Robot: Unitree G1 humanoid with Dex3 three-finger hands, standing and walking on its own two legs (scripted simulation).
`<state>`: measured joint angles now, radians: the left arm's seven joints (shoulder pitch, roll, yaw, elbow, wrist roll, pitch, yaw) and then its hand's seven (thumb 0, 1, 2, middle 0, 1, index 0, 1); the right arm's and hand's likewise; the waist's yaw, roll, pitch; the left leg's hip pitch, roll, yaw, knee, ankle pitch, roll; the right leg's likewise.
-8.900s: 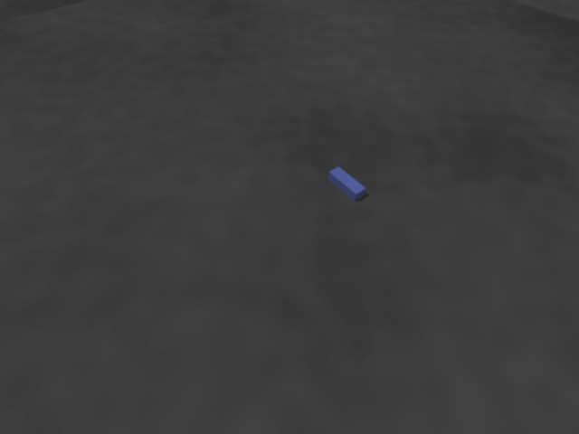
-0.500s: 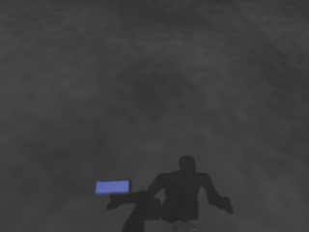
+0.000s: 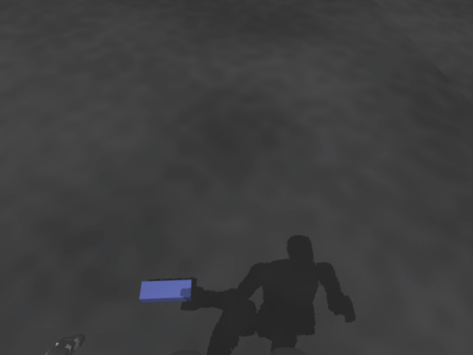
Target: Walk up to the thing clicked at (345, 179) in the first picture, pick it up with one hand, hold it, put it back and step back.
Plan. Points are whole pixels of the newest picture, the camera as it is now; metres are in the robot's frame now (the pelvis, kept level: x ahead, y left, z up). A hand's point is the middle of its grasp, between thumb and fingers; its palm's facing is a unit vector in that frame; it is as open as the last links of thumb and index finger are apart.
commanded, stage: walk up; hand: left
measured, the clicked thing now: (167, 291) +0.41 +0.26 -0.73
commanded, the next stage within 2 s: stand in 1.36 s
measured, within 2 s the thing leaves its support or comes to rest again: neither
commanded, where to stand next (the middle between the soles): +0.03 +0.01 m, yaw +1 degrees
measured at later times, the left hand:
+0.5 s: hand out of the picture +0.08 +0.29 -0.14, palm faces +0.02 -0.93 -0.36, open 7.4 cm
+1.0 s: hand out of the picture +0.07 +0.28 -0.13, palm faces +0.03 -0.93 -0.36, open 7.4 cm
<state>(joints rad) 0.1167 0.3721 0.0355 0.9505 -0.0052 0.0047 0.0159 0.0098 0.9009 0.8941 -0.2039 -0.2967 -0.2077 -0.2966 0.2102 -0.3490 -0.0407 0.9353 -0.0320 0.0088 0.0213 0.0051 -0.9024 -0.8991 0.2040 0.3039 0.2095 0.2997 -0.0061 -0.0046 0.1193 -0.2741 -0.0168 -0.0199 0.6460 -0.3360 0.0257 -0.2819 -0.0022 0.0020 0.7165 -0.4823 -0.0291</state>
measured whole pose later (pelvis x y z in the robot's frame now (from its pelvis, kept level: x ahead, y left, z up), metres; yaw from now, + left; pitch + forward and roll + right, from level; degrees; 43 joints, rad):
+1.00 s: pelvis +0.00 +0.02 +0.02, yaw +2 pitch -3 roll +0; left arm 0.08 0.36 0.01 1.16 0.01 -0.01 0.00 0.01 0.90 0.89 -0.20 -0.30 -0.20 -0.30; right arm 0.09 -0.36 -0.01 1.14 0.00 0.01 0.02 0.01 -0.91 -0.90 0.20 0.30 0.21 0.30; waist 0.00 0.01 0.06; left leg -0.13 0.02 -0.04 0.34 -0.17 -0.03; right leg -0.08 -0.05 -0.02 0.31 -0.18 0.04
